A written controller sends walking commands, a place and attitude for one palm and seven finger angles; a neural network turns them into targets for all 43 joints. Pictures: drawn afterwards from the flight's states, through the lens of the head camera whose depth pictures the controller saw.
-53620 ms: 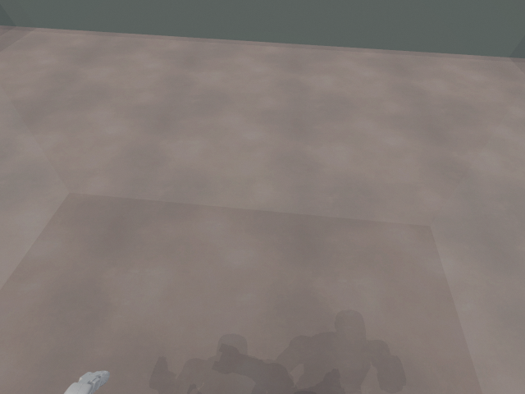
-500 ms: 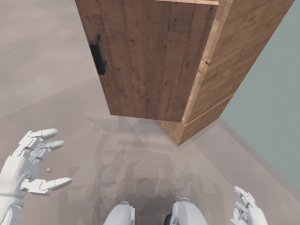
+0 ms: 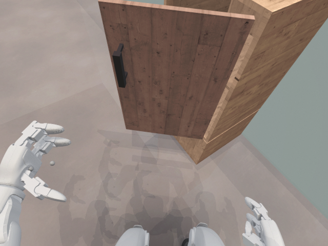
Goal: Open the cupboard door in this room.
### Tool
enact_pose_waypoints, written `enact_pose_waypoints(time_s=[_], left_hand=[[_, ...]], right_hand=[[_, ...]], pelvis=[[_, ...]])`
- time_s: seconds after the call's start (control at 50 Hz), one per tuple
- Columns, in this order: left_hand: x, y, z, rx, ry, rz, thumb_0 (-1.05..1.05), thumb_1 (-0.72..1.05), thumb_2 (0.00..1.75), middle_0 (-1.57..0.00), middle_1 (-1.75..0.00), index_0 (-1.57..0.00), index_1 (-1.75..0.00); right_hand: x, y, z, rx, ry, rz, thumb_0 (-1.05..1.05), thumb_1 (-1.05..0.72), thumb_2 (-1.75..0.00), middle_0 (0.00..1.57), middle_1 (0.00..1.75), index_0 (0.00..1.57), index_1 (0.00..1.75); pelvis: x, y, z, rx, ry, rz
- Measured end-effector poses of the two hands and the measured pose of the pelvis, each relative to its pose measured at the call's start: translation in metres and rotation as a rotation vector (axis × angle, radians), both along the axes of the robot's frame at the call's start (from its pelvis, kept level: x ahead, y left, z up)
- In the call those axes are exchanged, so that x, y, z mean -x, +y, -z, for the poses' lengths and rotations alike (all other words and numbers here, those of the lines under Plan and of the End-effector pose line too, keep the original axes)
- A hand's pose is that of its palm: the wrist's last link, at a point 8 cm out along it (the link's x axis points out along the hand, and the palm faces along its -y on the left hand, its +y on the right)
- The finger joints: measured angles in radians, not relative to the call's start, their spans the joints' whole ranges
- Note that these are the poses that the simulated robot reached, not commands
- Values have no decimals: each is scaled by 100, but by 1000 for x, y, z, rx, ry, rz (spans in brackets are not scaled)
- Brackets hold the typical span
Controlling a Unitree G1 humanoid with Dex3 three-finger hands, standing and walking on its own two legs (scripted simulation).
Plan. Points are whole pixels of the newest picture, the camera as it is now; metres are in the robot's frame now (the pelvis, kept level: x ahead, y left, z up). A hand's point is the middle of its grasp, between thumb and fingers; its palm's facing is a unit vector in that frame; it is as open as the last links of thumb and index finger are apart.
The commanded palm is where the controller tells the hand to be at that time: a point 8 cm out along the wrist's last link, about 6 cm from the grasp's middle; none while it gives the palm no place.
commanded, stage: raise the hand with hooked fingers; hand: left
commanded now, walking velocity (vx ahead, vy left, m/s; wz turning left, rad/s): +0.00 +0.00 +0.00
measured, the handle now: (121, 66) +0.59 +0.18 +0.05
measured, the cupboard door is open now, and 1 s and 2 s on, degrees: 48 48 48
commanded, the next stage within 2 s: move the hooked fingers beside the handle in 0.62 s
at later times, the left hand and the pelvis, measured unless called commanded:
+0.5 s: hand (58, 154) +0.29 +0.26 +0.05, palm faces -0.04 -1.00 -0.05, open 14.0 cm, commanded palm +0.27 +0.31 +0.06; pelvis +0.00 -0.01 +0.00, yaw -1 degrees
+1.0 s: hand (64, 140) +0.32 +0.26 +0.05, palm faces -0.04 -1.00 -0.03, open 14.0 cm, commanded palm +0.31 +0.30 +0.06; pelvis -0.01 -0.02 +0.00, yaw +0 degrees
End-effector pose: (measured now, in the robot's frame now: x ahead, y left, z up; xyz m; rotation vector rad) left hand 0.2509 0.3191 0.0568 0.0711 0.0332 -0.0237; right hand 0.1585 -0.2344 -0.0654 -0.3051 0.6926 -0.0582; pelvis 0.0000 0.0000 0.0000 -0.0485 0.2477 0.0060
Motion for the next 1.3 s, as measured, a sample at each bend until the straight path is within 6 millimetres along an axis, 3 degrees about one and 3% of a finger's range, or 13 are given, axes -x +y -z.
enact_pose_waypoints(time_s=[0.24, 0.42, 0.82, 0.96, 1.14, 1.3], left_hand=[[-28, 10, -6, 24, 32, 24, -1, -49, 30, -30, -120, -29, -119], [-24, 0, 4, 34, 30, 12, -1, -49, 30, -30, -120, -30, -120], [-19, -9, -1, 32, 7, 14, -1, -50, 30, -30, -120, -30, -120], [-45, -4, 2, 41, -18, -2, -1, -50, 29, -30, -120, -30, -120], [-85, -17, -4, 48, -9, 54, -1, -50, 30, -30, -120, -30, -120], [-108, -3, 8, 51, 22, -9, -1, -50, 30, -30, -120, -30, -120]], right_hand=[[13, -16, -1, 22, 62, 54, 1, -90, -90, 21, 30, 21, 30], [18, -25, -2, 35, 76, 61, 1, -90, -90, 21, 30, 21, 30], [13, -25, 2, 11, 39, 49, 1, -90, -90, 21, 30, 21, 30], [23, -32, 10, 38, 77, 62, 1, -90, -90, 21, 30, 21, 30], [51, -37, 16, 36, 154, 124, 1, -90, -90, 21, 30, 21, 30], [75, -43, 22, 55, 254, 155, 1, -90, -90, 21, 30, 21, 30]], pelvis=[[-6, 0, -5, 0, 17, 10], [-5, -5, -4, -5, 20, 12], [2, -14, -2, -9, 5, 7], [8, -17, 4, -7, 17, 3], [7, -14, 2, -14, 42, 20], [6, -13, 5, -13, 69, 29]])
